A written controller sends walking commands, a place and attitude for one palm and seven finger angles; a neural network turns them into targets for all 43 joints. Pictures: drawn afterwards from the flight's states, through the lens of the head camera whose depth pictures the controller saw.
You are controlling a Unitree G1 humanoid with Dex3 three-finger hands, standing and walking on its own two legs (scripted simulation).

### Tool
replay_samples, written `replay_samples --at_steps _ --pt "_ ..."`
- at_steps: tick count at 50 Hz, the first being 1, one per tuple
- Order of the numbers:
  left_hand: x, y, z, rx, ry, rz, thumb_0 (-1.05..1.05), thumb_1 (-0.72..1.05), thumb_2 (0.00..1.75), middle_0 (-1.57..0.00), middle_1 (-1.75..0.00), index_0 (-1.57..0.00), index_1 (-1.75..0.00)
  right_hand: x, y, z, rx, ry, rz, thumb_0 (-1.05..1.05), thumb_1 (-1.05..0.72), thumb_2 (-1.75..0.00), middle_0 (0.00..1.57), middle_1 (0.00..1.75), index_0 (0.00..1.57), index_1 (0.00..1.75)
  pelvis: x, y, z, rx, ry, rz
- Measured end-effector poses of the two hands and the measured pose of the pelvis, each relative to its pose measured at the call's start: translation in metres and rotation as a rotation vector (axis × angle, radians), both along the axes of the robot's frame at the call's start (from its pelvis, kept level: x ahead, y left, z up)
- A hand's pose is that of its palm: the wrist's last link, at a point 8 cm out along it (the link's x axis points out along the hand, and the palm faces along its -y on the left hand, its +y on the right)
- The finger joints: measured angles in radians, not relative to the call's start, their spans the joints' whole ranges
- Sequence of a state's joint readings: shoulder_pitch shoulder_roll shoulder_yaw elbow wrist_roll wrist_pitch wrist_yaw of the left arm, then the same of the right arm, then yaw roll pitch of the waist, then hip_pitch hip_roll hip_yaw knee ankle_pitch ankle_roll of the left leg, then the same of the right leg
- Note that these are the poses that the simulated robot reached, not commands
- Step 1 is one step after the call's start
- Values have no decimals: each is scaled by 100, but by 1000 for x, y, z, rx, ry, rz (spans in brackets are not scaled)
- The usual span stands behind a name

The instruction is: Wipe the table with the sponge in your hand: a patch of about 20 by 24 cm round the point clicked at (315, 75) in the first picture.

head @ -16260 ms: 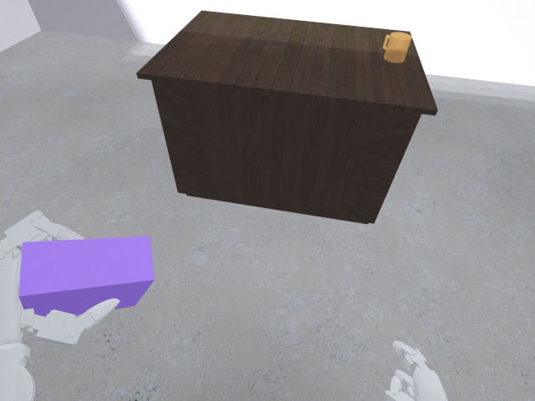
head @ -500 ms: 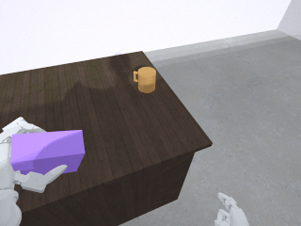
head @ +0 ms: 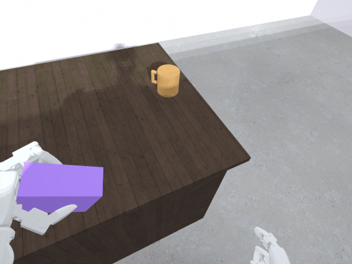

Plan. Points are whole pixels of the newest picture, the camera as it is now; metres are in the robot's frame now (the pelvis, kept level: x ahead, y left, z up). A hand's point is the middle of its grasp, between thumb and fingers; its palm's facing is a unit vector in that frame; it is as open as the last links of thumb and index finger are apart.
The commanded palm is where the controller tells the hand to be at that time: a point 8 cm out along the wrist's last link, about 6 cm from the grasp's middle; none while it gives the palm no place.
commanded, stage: come to a stop and stand still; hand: left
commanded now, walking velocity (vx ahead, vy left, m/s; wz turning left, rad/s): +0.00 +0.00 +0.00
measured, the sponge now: (71, 190) +0.22 +0.21 +0.10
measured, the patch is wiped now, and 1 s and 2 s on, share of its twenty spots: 0.00 0.00 0.00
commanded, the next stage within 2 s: look again from close up in 0.46 s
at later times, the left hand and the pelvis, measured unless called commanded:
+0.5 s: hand (20, 171) +0.23 +0.28 +0.15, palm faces +0.38 -0.84 -0.38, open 9.5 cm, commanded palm +0.16 +0.31 +0.18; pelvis +0.01 +0.02 +0.00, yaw +1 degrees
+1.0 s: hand (42, 178) +0.22 +0.24 +0.15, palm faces +0.36 -0.85 -0.37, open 9.5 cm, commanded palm +0.15 +0.28 +0.18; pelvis +0.00 -0.01 +0.00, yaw +1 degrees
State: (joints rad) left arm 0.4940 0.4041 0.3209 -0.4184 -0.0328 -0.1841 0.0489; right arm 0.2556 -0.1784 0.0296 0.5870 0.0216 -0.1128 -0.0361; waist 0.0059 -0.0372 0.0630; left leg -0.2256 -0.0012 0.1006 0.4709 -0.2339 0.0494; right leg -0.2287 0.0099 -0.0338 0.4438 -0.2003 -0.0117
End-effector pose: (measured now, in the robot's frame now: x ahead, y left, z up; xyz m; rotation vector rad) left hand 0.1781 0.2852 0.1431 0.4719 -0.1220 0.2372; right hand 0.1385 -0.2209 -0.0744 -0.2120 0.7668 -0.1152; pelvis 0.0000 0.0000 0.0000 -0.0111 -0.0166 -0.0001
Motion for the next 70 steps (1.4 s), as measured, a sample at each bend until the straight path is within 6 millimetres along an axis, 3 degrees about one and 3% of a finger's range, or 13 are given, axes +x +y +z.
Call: replay_samples --at_steps 5,10,15,20,33,43,50,57,70 --pt "2 31 20 15 -143 105 -1 -45 101 -81 -134 -81 -134 17 19 5 -17 -27 90 1 -90 -90 20 30 20 30 -2 7 -1 -10 -5 18" --pt "2 29 45 13 -268 79 -1 -45 101 -81 -134 -81 -134 41 36 14 0 -102 127 1 -90 -90 20 30 20 30 2 18 0 -18 -1 14" --pt "7 29 35 4 -213 41 -1 -45 101 -81 -134 -81 -134 56 47 21 18 -147 117 1 -90 -90 21 30 21 30 7 26 1 -13 8 7" --pt "11 40 18 -6 -127 72 -1 -45 101 -81 -134 -81 -134 57 50 22 13 -132 116 1 -90 -90 21 30 20 30 8 27 1 -7 9 12" --pt "1 19 39 35 -191 40 -1 -45 101 -81 -134 -81 -134 39 28 13 -2 -67 105 1 -90 -90 21 30 21 30 5 15 2 -14 6 29" --pt "-3 11 18 -19 -91 104 -1 -45 101 -81 -135 -81 -134 29 3 9 -6 -60 61 1 -90 -90 20 30 20 30 2 1 3 -12 12 25" --pt "-1 -4 21 -29 -113 69 -1 -45 101 -81 -135 -81 -134 31 -8 13 -27 -73 53 1 -90 -90 20 30 20 30 2 -6 3 -12 13 26" --pt "3 -3 32 -1 -148 72 -1 -45 101 -80 -135 -81 -134 36 -12 17 -14 -91 46 1 -90 -90 20 30 20 30 4 -12 4 -4 16 20" --pt "17 -32 21 -38 -101 44 -1 -45 102 -80 -135 -81 -134 41 -27 12 11 -64 50 1 -90 -90 21 30 20 30 11 -35 1 -3 23 14"
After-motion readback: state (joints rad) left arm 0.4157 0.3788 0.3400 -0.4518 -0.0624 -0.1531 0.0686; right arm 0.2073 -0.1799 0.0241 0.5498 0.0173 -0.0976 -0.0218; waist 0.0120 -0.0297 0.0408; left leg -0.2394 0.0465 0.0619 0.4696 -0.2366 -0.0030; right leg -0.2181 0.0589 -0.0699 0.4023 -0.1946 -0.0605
